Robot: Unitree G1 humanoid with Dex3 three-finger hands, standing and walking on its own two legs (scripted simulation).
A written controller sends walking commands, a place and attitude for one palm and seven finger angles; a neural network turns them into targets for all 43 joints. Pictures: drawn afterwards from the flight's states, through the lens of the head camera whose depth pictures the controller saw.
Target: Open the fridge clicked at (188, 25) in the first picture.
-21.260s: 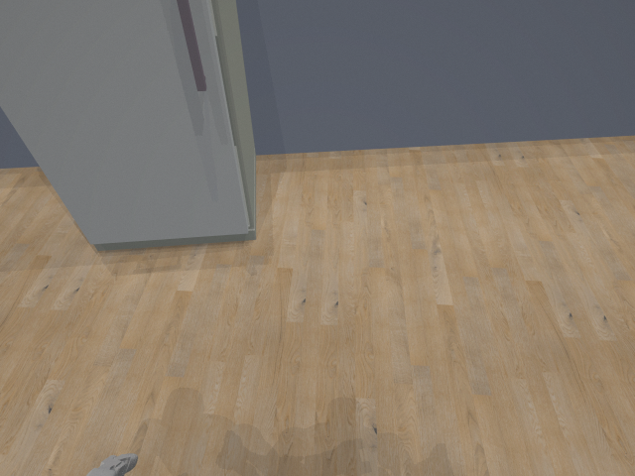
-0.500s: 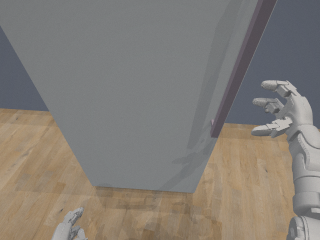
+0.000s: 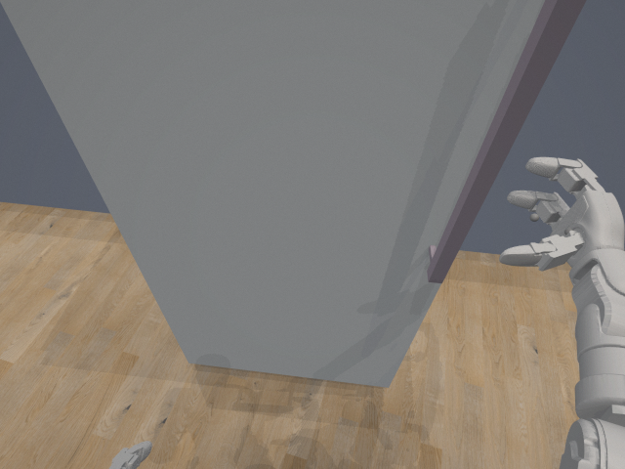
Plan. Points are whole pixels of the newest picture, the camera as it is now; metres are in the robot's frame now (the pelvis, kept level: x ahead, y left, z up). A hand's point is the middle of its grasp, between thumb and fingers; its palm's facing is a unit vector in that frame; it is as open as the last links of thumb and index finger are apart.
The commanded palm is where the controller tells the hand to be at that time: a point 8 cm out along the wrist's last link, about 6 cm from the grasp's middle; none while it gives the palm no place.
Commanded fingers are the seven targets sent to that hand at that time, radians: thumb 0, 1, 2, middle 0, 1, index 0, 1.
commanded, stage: move the hooked fingers beside the handle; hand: right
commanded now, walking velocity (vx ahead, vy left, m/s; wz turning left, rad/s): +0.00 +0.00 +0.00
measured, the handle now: (490, 138) +0.46 -0.15 +0.23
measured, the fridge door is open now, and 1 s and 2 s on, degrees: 0 0 0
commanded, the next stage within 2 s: feel for the door with the fingertips in 1.28 s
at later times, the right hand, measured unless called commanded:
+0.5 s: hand (535, 223) +0.38 -0.21 +0.17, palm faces +0.02 +1.00 -0.01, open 14.0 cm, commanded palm +0.36 -0.26 +0.15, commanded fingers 0.00 0.50 -0.30 0.30 1.20 0.30 1.20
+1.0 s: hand (527, 226) +0.40 -0.21 +0.15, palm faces +0.01 +1.00 +0.00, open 14.0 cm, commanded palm +0.37 -0.26 +0.15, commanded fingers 0.00 0.50 -0.30 0.30 1.20 0.30 1.20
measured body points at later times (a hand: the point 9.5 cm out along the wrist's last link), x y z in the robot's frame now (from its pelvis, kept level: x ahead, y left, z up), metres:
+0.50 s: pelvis -0.02 +0.00 +0.00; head -0.01 +0.01 +0.45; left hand +0.13 +0.25 -0.10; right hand +0.37 -0.26 +0.17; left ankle -0.07 +0.10 -0.73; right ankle +0.05 -0.11 -0.73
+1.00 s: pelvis -0.01 -0.01 +0.00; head +0.00 +0.00 +0.45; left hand +0.09 +0.26 -0.11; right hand +0.39 -0.27 +0.15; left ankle -0.07 +0.10 -0.73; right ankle +0.05 -0.11 -0.73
